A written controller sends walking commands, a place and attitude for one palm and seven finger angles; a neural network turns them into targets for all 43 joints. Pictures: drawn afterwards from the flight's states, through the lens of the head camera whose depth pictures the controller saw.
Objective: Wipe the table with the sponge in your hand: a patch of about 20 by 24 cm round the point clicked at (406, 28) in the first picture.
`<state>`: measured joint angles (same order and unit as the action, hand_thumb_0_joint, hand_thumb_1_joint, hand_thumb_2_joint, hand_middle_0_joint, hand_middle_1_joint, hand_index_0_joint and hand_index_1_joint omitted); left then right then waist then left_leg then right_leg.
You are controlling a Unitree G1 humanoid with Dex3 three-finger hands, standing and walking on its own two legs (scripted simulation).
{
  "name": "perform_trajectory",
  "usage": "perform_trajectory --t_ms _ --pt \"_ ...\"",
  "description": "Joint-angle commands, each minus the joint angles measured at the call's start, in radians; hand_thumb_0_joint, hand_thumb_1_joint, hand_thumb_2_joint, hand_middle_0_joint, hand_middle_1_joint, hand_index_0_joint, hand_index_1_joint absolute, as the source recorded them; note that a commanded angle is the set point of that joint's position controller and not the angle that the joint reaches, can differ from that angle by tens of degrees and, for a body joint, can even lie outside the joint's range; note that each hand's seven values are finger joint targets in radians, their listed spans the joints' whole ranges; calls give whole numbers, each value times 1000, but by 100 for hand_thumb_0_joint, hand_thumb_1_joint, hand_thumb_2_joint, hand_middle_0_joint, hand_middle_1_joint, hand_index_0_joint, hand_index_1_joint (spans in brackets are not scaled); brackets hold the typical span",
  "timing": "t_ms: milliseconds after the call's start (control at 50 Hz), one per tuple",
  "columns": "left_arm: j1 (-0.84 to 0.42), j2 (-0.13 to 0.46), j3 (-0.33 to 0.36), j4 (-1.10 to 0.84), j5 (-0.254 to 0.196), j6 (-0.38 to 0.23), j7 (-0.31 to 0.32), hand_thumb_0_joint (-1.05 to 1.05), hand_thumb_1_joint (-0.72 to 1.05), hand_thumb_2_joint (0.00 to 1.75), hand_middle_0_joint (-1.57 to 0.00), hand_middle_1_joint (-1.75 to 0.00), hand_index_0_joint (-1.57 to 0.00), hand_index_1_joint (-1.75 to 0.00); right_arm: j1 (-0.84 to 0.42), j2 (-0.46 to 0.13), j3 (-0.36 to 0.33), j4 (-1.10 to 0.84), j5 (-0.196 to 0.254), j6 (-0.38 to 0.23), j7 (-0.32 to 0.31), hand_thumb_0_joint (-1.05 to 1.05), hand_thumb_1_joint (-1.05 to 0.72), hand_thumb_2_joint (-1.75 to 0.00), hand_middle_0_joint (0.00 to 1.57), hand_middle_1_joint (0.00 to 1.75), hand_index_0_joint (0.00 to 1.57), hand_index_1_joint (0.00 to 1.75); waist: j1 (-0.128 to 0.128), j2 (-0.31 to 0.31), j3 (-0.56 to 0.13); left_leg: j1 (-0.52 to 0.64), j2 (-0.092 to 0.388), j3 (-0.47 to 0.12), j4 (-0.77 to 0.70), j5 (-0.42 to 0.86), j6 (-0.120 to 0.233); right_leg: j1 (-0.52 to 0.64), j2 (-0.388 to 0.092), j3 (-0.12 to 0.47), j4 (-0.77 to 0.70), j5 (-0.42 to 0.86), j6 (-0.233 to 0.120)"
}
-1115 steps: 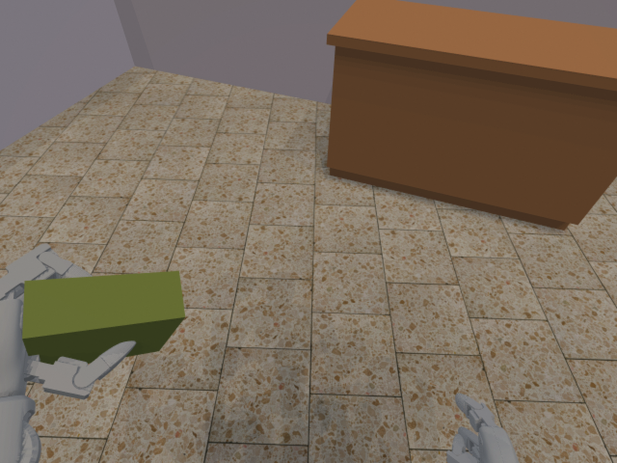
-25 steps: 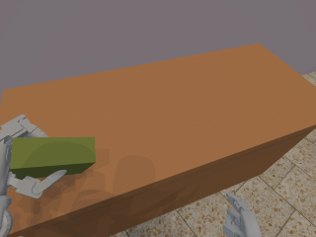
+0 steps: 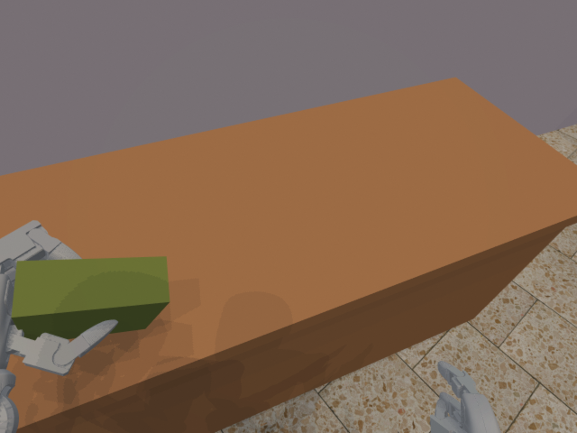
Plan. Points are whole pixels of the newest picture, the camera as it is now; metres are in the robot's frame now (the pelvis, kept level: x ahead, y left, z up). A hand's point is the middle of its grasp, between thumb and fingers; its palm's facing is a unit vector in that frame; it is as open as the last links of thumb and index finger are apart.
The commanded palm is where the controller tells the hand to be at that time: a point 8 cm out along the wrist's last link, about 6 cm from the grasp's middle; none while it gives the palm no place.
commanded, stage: come to a stop and stand still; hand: left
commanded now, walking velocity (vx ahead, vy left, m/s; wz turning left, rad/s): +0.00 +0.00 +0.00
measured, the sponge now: (115, 300) +0.23 +0.20 +0.13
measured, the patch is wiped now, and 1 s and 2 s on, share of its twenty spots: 0.00 0.00 0.00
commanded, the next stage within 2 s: look again from close up in 0.78 s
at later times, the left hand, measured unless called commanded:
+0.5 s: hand out of the picture +0.21 +0.30 +0.16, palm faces +0.35 -0.85 -0.40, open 9.1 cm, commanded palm +0.15 +0.34 +0.18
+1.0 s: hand out of the picture +0.24 +0.36 +0.21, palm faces +0.50 -0.73 -0.47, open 9.1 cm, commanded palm +0.14 +0.35 +0.18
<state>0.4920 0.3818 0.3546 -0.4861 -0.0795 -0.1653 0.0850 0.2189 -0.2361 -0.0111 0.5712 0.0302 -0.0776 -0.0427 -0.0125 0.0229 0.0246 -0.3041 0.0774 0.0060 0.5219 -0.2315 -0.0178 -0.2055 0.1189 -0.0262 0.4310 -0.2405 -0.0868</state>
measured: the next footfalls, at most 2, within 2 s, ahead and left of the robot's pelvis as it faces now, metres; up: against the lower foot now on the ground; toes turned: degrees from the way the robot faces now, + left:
none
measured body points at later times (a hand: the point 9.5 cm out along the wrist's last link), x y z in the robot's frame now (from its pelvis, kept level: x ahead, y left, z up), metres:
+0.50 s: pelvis +0.00 +0.06 +0.01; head +0.02 +0.07 +0.46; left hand +0.19 +0.35 +0.18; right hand +0.18 -0.16 -0.07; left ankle +0.03 +0.15 -0.74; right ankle -0.01 -0.06 -0.74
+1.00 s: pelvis -0.02 +0.06 +0.00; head +0.02 +0.08 +0.45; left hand +0.20 +0.40 +0.23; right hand +0.16 -0.15 -0.08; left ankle +0.03 +0.15 -0.74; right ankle -0.01 -0.06 -0.74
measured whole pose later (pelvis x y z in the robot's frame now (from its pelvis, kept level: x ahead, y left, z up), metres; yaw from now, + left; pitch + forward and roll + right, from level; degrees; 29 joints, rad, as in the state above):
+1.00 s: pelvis -0.02 +0.06 +0.00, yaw +1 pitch +0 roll -1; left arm 0.13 0.52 0.50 -0.30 -0.02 -0.23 0.06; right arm 0.19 -0.21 0.02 0.59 0.01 -0.12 0.01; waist 0.06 -0.01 0.10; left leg -0.30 -0.02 0.04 0.48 -0.18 0.05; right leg -0.23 0.02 0.00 0.45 -0.22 0.00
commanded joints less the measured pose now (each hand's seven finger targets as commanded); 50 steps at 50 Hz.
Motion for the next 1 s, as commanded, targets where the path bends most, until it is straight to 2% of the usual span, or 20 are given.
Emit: perform_trajectory --t_ms 0,80,100,160,280,400,520,560,580,600,680,720,780,800,840,860,880,900,940,980 --pt "-44 165 124 -178 -1 -59 33 0 10 130 -120 -160 -120 -160 -114 -88 -19 -154 0 -50 -10 0 -90 -90 20 30 20 30 25 -23 -155 144 2 -30 -17 162 64 20 -221 157 -111 406 131" --pt "-77 186 130 -179 8 -49 35 0 10 130 -120 -160 -120 -160 -131 -88 -19 -154 2 -49 -13 0 -90 -90 20 30 20 30 30 -19 -139 172 10 -35 -47 159 65 3 -215 161 -124 351 121" --pt "-78 158 104 -160 7 -48 31 0 10 130 -120 -160 -120 -160 -119 -87 -16 -152 -1 -46 -13 0 -90 -90 20 30 20 30 27 -35 -138 171 10 -39 -52 153 67 1 -209 150 -126 325 120" --pt "-109 155 92 -179 13 -46 28 0 10 130 -120 -160 -120 -160 -117 -85 -18 -162 0 -51 -12 0 -90 -90 20 30 20 30 28 -28 -133 174 14 -55 -75 128 62 -6 -209 158 -136 249 97" --pt "-129 185 108 -220 22 -52 30 0 10 130 -120 -160 -120 -160 -124 -83 -10 -164 -4 -60 -14 0 -90 -90 20 30 20 30 25 36 -123 180 27 -90 -145 103 60 -3 -191 137 -137 165 55" --pt "-112 154 88 -202 28 -68 23 0 10 130 -120 -160 -120 -160 -104 -84 -2 -163 -12 -65 -11 0 -90 -90 20 30 20 30 25 70 -133 165 48 -115 -199 99 56 29 -173 85 -115 144 52" --pt "-100 162 95 -210 34 -75 22 0 10 130 -120 -160 -120 -160 -90 -81 -3 -170 -13 -75 -11 0 -90 -90 20 30 20 30 27 88 -125 151 61 -136 -232 70 42 43 -165 60 -107 117 55" --pt "-98 154 90 -216 35 -78 20 0 10 130 -120 -160 -120 -160 -81 -82 -6 -168 -12 -77 -10 0 -90 -90 20 30 20 30 25 79 -133 160 58 -129 -220 88 37 46 -168 62 -108 130 51" --pt "-110 181 112 -242 37 -79 24 0 10 130 -120 -160 -120 -160 -94 -82 -4 -167 -10 -80 -11 0 -90 -90 20 30 20 30 25 88 -142 178 56 -131 -225 117 28 44 -164 56 -99 137 53" --pt "-97 155 93 -219 34 -84 21 0 10 130 -120 -160 -120 -160 -87 -85 -3 -159 -16 -79 -12 0 -90 -90 20 30 20 30 27 84 -144 174 59 -130 -229 115 28 46 -160 44 -96 131 56" --pt "-106 177 112 -241 36 -83 25 0 10 130 -120 -160 -120 -160 -85 -86 -10 -161 -9 -84 -11 0 -90 -90 20 30 20 30 24 90 -147 192 52 -125 -207 191 11 49 -165 48 -94 158 49" --pt "-90 156 96 -215 33 -84 22 0 10 130 -120 -160 -120 -160 -73 -83 -13 -159 -10 -84 -11 0 -90 -90 20 30 20 30 25 92 -144 189 56 -126 -209 190 6 48 -165 41 -94 143 50" --pt "-97 174 114 -224 36 -83 27 0 10 130 -120 -160 -120 -160 -85 -86 -13 -159 -6 -82 -10 0 -90 -90 20 30 20 30 23 79 -134 173 51 -124 -215 133 6 48 -168 48 -102 130 48" --pt "-86 146 92 -190 32 -84 24 0 10 130 -120 -160 -120 -160 -81 -86 -10 -154 -11 -78 -10 0 -90 -90 20 30 20 30 24 72 -120 156 51 -124 -221 91 14 43 -167 45 -108 117 51" --pt "-85 154 100 -186 32 -81 25 0 10 130 -120 -160 -120 -160 -76 -84 -15 -159 -8 -78 -11 0 -90 -90 20 30 20 30 23 62 -118 146 47 -125 -211 70 23 45 -174 61 -119 123 47" --pt "-1129 944 673 -397 185 -181 27 0 10 130 -120 -160 -120 -160 -8 -129 -16 -144 -74 -118 -2 0 -90 -90 20 30 20 30 43 -119 51 -66 37 -48 -56 95 61 -90 -221 104 -160 125 70" --pt "-839 531 434 -7 108 -139 16 0 10 130 -120 -160 -120 -160 -89 -64 -17 -70 -16 -98 -1 0 -90 -90 20 30 20 30 35 116 -66 159 55 -64 -58 213 35 -163 -266 65 -64 62 10" --pt "-556 326 263 88 79 -132 -13 0 10 130 -120 -160 -120 -160 -29 -89 -43 -97 -37 -103 17 0 -90 -90 20 30 20 30 45 151 -200 230 6 -72 -87 235 12 -45 -190 95 2 135 3" --pt "-273 173 126 -9 34 -140 -42 0 10 130 -120 -160 -120 -160 -43 -98 -47 -149 -8 -108 52 0 -90 -90 20 30 20 30 51 109 -246 245 1 -50 -83 261 45 8 -185 124 -4 215 61" --pt "-64 63 52 -85 16 -131 -47 0 10 130 -120 -160 -120 -160 -83 -80 -40 -164 12 -113 82 0 -90 -90 20 30 20 30 60 57 -228 223 12 -45 -110 219 54 24 -175 103 -6 196 72"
